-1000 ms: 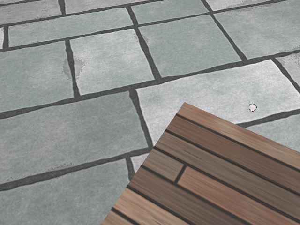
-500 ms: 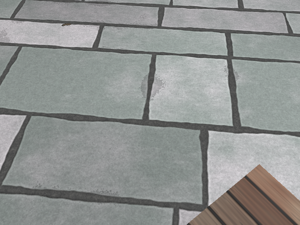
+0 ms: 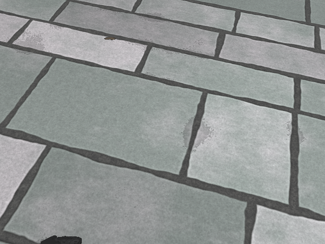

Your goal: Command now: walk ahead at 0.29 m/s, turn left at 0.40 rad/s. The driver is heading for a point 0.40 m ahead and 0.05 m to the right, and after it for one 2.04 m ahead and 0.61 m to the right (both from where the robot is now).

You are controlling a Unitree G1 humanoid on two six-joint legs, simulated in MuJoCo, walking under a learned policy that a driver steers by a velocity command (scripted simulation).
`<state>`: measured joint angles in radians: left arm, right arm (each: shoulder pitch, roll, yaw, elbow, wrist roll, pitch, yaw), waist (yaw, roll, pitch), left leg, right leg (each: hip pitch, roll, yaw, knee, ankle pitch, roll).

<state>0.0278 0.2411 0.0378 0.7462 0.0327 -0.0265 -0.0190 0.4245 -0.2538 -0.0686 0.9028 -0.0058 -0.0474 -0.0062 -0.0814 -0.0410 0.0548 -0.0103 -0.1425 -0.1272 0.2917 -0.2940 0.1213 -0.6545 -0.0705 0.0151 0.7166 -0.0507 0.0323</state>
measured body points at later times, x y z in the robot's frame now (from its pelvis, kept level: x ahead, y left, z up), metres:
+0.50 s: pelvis +0.10 -0.03 -0.01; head +0.11 -0.02 +0.44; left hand +0.16 +0.23 -0.14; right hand +0.19 -0.27 -0.15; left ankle +0.09 +0.09 -0.74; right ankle +0.19 -0.11 -0.74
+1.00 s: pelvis +0.14 -0.01 +0.00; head +0.14 -0.01 +0.45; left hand +0.13 +0.23 -0.15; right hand +0.16 -0.24 -0.15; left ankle +0.09 +0.09 -0.74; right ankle +0.20 -0.11 -0.74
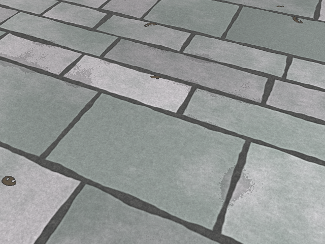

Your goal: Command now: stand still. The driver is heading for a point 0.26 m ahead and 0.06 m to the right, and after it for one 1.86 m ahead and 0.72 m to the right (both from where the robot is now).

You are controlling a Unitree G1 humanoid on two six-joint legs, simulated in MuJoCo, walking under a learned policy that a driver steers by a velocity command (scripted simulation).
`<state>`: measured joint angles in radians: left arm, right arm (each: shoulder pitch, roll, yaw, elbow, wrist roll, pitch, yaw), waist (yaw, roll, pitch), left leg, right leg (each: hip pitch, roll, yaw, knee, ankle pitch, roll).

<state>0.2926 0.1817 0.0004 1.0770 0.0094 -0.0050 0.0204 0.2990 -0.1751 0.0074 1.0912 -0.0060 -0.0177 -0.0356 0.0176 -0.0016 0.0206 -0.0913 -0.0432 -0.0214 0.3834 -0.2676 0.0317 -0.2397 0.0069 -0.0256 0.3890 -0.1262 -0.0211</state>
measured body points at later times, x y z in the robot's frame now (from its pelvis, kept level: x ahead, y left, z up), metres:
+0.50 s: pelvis +0.05 -0.01 -0.01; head +0.04 -0.02 +0.44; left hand +0.05 +0.22 -0.16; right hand -0.02 -0.24 -0.17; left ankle -0.04 +0.10 -0.74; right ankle +0.05 -0.10 -0.72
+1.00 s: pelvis +0.26 -0.10 +0.00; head +0.28 -0.12 +0.45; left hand +0.28 +0.15 -0.13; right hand +0.38 -0.38 -0.11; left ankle +0.45 +0.00 -0.69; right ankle +0.15 -0.14 -0.74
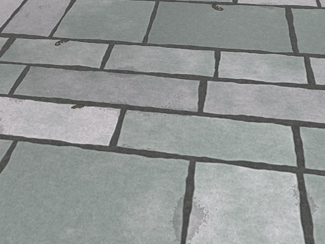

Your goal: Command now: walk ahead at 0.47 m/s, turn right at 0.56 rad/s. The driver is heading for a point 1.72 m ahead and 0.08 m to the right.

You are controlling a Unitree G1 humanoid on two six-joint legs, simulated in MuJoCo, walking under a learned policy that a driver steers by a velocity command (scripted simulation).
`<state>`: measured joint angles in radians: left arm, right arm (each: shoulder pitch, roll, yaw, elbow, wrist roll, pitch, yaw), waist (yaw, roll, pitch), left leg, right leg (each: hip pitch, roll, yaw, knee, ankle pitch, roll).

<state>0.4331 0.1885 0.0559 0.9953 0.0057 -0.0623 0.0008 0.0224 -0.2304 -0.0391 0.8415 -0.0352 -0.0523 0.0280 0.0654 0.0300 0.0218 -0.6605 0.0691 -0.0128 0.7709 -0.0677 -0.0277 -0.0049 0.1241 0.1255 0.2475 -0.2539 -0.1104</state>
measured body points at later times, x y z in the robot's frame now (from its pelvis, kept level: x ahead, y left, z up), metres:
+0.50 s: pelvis +0.29 +0.02 +0.00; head +0.32 +0.02 +0.45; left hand +0.51 +0.22 -0.12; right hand +0.20 -0.23 -0.13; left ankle +0.26 +0.12 -0.74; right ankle +0.36 -0.15 -0.69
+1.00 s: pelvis +0.53 -0.10 +0.00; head +0.55 -0.11 +0.45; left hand +0.58 +0.16 -0.13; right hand +0.58 -0.37 -0.13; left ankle +0.68 +0.02 -0.68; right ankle +0.45 -0.15 -0.74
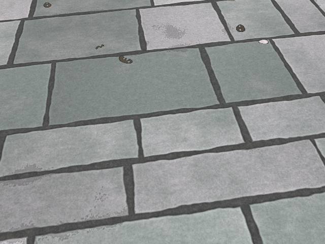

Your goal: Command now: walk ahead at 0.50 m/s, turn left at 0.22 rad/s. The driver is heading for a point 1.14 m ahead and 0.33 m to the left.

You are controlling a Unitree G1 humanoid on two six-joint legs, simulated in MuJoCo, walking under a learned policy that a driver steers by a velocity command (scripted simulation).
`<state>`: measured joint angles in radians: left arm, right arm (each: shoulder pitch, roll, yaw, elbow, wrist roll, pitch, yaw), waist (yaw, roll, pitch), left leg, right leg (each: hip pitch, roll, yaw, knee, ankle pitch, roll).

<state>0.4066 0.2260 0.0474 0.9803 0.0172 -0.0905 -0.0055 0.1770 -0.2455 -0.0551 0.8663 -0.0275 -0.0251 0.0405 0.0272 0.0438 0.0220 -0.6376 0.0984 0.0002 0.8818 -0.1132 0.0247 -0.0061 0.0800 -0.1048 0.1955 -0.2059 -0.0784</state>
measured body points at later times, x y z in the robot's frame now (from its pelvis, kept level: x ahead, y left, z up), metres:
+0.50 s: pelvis +0.27 +0.07 +0.00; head +0.30 +0.09 +0.45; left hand +0.36 +0.35 -0.12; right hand +0.36 -0.20 -0.13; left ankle +0.24 +0.11 -0.75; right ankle +0.42 -0.09 -0.67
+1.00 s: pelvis +0.55 +0.11 +0.00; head +0.58 +0.11 +0.45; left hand +0.46 +0.37 -0.12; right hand +0.78 -0.07 -0.13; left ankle +0.50 +0.24 -0.67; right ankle +0.59 +0.03 -0.75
